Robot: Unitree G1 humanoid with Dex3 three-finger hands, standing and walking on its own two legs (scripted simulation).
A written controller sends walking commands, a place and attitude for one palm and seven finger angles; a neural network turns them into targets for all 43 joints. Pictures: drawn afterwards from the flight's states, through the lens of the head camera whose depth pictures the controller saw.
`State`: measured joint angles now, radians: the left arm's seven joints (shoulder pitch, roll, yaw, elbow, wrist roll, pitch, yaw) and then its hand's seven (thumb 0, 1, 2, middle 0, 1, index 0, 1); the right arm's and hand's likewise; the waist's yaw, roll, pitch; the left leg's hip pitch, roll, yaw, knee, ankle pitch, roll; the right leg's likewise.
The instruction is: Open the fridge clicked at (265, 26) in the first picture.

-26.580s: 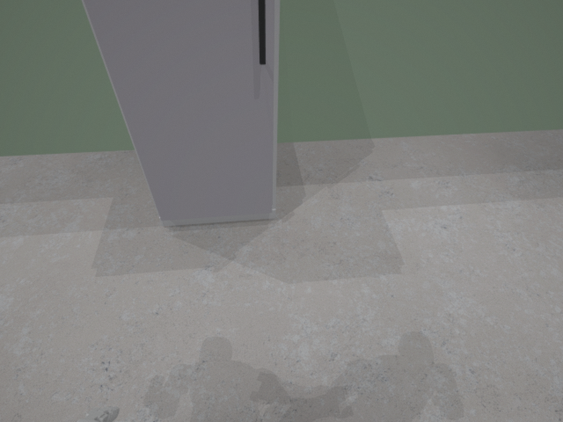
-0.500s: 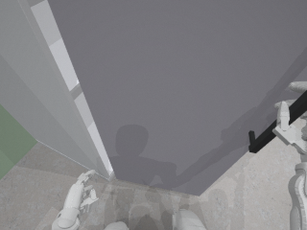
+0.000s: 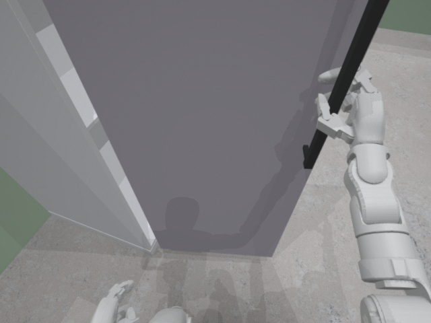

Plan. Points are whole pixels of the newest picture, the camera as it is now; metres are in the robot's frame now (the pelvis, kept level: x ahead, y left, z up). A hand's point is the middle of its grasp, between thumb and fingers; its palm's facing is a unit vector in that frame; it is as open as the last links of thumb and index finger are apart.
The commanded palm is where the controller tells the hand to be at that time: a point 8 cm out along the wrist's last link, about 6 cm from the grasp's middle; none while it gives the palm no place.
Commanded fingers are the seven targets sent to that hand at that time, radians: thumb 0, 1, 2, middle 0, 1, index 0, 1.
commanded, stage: stop walking and hold the door back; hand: right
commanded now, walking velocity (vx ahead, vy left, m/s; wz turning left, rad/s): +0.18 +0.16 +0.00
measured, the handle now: (345, 64) +0.45 -0.17 +0.26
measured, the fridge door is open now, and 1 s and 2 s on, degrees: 74 70 69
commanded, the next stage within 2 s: loosen the grip on the handle in 0.34 s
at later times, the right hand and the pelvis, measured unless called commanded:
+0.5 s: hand (324, 111) +0.42 -0.16 +0.19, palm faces +0.09 +0.98 -0.16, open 5.9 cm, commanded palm +0.38 -0.20 +0.17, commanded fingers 0.00 -0.42 -0.67 0.45 1.40 0.45 1.40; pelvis +0.00 -0.01 -0.01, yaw +3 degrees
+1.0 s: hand (317, 110) +0.43 -0.15 +0.18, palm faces +0.14 +0.98 -0.16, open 14.1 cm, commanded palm +0.39 -0.20 +0.17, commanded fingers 0.00 0.55 -0.20 0.25 1.15 0.25 1.15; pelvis +0.01 -0.01 -0.02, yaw +4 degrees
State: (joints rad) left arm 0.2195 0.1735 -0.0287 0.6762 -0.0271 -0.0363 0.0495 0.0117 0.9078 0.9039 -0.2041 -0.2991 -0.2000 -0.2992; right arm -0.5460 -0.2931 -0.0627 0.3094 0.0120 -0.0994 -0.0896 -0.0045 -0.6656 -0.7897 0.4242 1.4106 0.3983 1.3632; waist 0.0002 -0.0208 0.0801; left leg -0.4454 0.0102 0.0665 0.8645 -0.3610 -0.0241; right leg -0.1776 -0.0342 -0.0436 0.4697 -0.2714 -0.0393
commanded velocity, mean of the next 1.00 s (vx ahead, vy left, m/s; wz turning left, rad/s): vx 0.01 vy -0.02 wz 0.00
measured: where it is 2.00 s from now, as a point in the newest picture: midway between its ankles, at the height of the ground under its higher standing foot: outside the picture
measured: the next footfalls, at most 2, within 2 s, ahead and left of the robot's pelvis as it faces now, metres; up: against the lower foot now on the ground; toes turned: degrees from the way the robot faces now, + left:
left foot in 0.18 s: +0.05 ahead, +0.14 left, +0.00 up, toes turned +6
right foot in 0.44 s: +0.09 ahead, -0.12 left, +0.00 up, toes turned -1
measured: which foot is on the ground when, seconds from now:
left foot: up 0.00-0.16, down 0.18-1.00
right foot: down 0.00-0.18, up 0.20-0.42, down 0.44-1.00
